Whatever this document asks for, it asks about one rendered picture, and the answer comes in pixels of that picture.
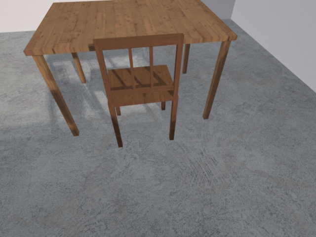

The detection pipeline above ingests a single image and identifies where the chair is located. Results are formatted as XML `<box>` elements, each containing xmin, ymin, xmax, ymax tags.
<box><xmin>93</xmin><ymin>33</ymin><xmax>184</xmax><ymax>148</ymax></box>

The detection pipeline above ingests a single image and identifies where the table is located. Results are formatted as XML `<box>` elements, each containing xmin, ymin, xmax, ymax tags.
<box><xmin>23</xmin><ymin>0</ymin><xmax>237</xmax><ymax>136</ymax></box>

